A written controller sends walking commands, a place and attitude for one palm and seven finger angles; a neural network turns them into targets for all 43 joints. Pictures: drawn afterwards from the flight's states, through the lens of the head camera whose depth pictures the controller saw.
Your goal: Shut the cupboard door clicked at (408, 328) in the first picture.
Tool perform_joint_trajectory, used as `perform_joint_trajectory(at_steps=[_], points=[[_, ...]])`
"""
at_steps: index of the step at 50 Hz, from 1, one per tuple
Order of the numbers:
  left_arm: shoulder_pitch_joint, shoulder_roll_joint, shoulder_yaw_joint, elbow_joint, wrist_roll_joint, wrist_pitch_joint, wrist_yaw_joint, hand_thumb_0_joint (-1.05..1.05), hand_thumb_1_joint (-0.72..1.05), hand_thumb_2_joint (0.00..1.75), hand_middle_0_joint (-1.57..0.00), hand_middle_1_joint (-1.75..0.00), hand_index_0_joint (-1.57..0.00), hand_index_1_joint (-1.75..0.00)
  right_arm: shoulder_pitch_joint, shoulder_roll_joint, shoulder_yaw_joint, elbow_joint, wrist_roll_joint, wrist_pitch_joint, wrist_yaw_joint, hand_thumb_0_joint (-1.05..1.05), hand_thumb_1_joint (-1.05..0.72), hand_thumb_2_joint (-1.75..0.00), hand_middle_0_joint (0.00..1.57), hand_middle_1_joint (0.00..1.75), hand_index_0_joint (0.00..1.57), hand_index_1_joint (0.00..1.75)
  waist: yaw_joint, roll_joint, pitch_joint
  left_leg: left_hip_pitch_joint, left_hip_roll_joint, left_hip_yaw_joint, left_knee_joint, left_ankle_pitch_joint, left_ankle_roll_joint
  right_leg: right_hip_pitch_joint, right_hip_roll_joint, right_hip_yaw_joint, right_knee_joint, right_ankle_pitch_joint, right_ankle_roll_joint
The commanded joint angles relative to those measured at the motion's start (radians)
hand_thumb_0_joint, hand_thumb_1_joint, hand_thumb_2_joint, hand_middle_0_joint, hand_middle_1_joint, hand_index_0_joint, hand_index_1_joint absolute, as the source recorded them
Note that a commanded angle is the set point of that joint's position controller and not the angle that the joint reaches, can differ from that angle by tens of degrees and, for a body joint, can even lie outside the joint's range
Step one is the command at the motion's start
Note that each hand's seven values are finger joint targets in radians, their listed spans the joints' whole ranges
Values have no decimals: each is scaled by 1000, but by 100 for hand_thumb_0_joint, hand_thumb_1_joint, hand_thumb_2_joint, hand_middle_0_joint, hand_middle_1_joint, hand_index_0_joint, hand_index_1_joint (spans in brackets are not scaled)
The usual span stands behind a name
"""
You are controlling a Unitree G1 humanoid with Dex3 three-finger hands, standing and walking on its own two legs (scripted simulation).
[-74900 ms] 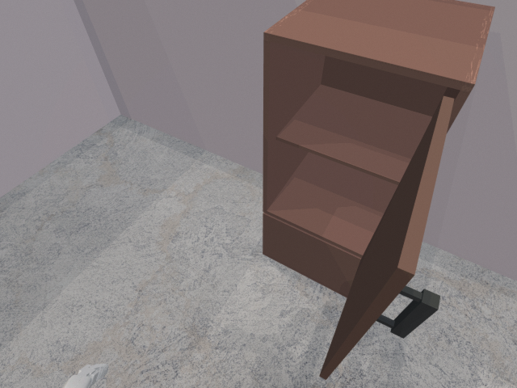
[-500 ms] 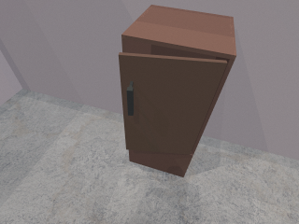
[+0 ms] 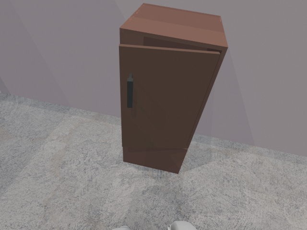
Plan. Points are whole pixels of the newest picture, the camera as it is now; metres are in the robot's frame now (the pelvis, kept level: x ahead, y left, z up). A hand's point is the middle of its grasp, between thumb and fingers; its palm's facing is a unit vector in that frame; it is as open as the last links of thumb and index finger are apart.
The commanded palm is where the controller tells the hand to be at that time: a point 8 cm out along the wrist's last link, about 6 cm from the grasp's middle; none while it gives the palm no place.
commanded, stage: shuffle to correct the standing spot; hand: left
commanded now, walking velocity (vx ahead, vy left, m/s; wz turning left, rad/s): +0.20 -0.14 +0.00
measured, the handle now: (130, 90) +0.62 +0.10 +0.02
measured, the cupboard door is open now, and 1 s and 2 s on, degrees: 13 13 13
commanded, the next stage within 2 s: come to a stop and stand still in 1.40 s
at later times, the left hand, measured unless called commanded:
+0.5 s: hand out of the picture -0.12 +0.23 -0.17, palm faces +0.07 -0.99 -0.10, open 7.4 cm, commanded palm none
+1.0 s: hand (101, 224) +0.19 +0.15 -0.15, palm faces -0.05 -0.99 -0.13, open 7.4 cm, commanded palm none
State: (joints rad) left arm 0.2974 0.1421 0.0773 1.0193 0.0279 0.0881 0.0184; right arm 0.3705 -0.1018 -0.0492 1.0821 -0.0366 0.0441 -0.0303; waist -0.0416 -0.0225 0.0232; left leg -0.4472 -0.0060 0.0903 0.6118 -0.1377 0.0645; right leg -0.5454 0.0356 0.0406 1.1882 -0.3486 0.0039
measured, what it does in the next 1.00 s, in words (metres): steps on the spot: right foot, then left foot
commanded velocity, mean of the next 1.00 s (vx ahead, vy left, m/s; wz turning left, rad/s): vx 0.23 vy -0.17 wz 0.04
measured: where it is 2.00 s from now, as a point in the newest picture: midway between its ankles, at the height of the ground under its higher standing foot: outside the picture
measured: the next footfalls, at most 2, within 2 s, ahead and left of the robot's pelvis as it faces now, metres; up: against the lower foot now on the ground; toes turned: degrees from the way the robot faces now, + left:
right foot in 0.14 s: -0.03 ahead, -0.06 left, +0.00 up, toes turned -7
left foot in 0.42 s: -0.06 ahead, +0.18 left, +0.00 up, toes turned +8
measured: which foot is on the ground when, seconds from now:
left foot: down 0.00-0.10, up 0.12-0.40, down 0.42-0.94, up 0.96-1.00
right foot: up 0.00-0.12, down 0.14-0.42, up 0.44-0.94, down 0.96-1.00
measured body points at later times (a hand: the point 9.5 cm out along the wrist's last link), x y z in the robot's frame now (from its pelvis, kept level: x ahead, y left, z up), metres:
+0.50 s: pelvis -0.08 +0.07 +0.02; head -0.08 +0.11 +0.47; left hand -0.12 +0.29 -0.16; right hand -0.08 -0.17 -0.12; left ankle -0.10 +0.17 -0.72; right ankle -0.07 -0.06 -0.67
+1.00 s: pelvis +0.04 -0.01 +0.01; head +0.11 -0.01 +0.45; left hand +0.19 +0.20 -0.14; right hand -0.08 -0.22 -0.13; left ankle -0.09 +0.15 -0.68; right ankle +0.11 -0.13 -0.72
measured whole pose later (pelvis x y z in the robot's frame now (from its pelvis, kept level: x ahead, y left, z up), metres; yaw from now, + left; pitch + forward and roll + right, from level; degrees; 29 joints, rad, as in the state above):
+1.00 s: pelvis +0.04 -0.01 +0.01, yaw +3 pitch +2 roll -1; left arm 0.03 0.16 0.04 0.95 0.02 -0.03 -0.03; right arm 0.45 -0.12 -0.05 1.16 -0.02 0.00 -0.02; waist -0.09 0.00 0.11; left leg -0.24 0.15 0.03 0.87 -0.53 -0.04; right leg -0.42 -0.06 -0.12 0.61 -0.21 -0.02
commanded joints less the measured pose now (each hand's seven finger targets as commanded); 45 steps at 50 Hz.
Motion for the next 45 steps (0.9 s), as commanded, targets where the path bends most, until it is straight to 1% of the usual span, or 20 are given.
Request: perform_joint_trajectory(at_steps=[1,3,4,5,6,7,8,9,12,15,19,20,21,22,25,28,35,40,43,45], points=[[443,53,27,36,-1,5,-7,0,90,90,-20,-30,-20,-30,-235,-202,-40,-129,-13,-48,-14,0,-90,-90,20,30,20,30,190,229,-1,-279,162,-151,-611,-550,-145,431,84,-216,-64,-70,-16],[552,55,28,45,-13,11,-1,0,90,90,-20,-30,-20,-30,-221,-195,-52,-126,-24,-19,-25,0,-90,-90,20,30,20,30,191,213,70,-239,158,-143,-632,-439,-204,618,90,-266,-529,-262,-65],[631,48,25,69,-19,16,3,0,90,90,-20,-30,-20,-30,-224,-171,-51,-126,-14,0,-30,0,-90,-90,20,30,20,30,217,107,131,-277,98,-75,-453,-414,-246,714,80,-251,-833,-230,-108],[520,37,-13,44,-14,13,14,0,90,90,-20,-30,-20,-30,-117,-77,-40,-86,14,15,-35,0,-90,-90,20,30,20,30,143,-230,170,-235,-39,67,60,-435,-209,559,-72,-62,-1062,-114,-175],[246,36,-52,-61,-2,-11,33,0,90,90,-20,-30,-20,-30,13,-28,-48,-89,14,35,-39,0,-90,-90,20,30,20,30,10,-265,151,-178,-98,-19,670,-376,-154,212,-270,105,-1080,-136,-237],[-31,115,-38,-164,-7,-34,42,0,90,90,-20,-30,-20,-30,47,-55,-56,-134,14,46,-14,0,-90,-90,20,30,20,30,-107,-155,146,-161,-40,-137,941,-288,-121,-9,-393,232,-1115,-210,-291],[-123,161,-14,-189,-2,-83,41,0,90,90,-20,-30,-20,-30,67,-85,-47,-140,12,28,13,0,-90,-90,20,30,20,30,-128,-138,89,-167,36,-172,950,-179,-100,-30,-401,302,-1166,-446,-248],[-66,116,-20,-158,1,-112,34,0,90,90,-20,-30,-20,-30,0,-132,-51,-152,-1,19,23,0,-90,-90,20,30,20,30,-83,-84,174,-242,51,-137,840,-109,-91,5,-330,252,-1166,-420,-186],[77,113,-26,-56,8,-132,30,0,90,90,-20,-30,-20,-30,-60,-105,-44,-152,-4,-19,33,0,-90,-90,20,30,20,30,-6,7,139,-225,87,-69,575,-133,-83,262,-278,169,-1060,-235,-196],[157,158,-13,-18,19,-114,7,0,90,90,-20,-30,-20,-30,-122,-79,-33,-158,2,-37,33,0,-90,-90,20,30,20,30,60,-61,126,-86,71,13,256,-294,-66,303,-264,130,-1035,-296,-204],[104,171,-2,-19,6,-83,-19,0,90,90,-20,-30,-20,-30,47,-80,-14,-84,4,-55,12,0,-90,-90,20,30,20,30,9,-101,50,318,24,99,-149,-227,-40,155,-185,-5,-870,-337,-129],[98,133,-10,-35,1,-81,-26,0,90,90,-20,-30,-20,-30,118,-128,-16,-54,5,-62,3,0,-90,-90,20,30,20,30,-11,53,40,470,114,-31,-261,-283,-19,35,-143,-61,-658,-275,-82],[96,58,-22,-65,4,-79,-39,0,90,90,-20,-30,-20,-30,186,-228,-39,-41,-6,-69,-8,0,-90,-90,20,30,20,30,-35,322,63,537,394,-477,-412,-565,63,-212,-67,-162,-356,-190,-28],[-33,84,-17,-135,18,-75,-53,0,90,90,-20,-30,-20,-30,205,-307,-52,-40,-3,-70,-22,0,-90,-90,20,30,20,30,-62,220,120,425,531,-663,-502,-637,126,-298,-99,-69,-197,-128,-26],[-35,120,8,-104,19,-69,-65,0,90,90,-20,-30,-20,-30,36,-197,-14,-40,1,-93,-26,0,-90,-90,20,30,20,30,38,162,139,232,370,-424,-518,-490,29,-214,-119,12,-49,126,-14],[-8,90,3,-72,9,-63,-67,0,90,90,-20,-30,-20,-30,52,-179,-15,-25,8,-107,-29,0,-90,-90,20,30,20,30,42,123,86,265,292,-247,-473,-279,38,-185,-114,2,-32,224,10],[-175,67,-11,-118,9,-63,-69,0,90,90,-20,-30,-20,-30,202,-143,-11,28,7,-111,-31,0,-90,-90,20,30,20,30,-18,132,116,393,313,-211,-445,-66,78,-323,-159,-39,-102,260,36],[-318,53,-28,-151,-1,-73,-73,0,90,90,-20,-30,-20,-30,228,-159,-19,37,-5,-102,-24,0,-90,-90,20,30,20,30,-57,180,126,365,310,-137,-401,116,68,-165,-154,-114,-385,193,25],[-298,69,-19,-143,-10,-83,-71,0,90,90,-20,-30,-20,-30,167,-195,-37,30,-9,-95,-22,0,-90,-90,20,30,20,30,-33,222,89,320,320,-119,-358,145,44,46,-131,-132,-558,129,-1],[-157,109,-5,-94,-12,-95,-64,0,90,90,-20,-30,-20,-30,136,-206,-45,32,0,-89,-16,0,-90,-90,20,30,20,30,32,153,9,263,271,-72,-200,219,5,323,-75,-179,-703,186,-17]])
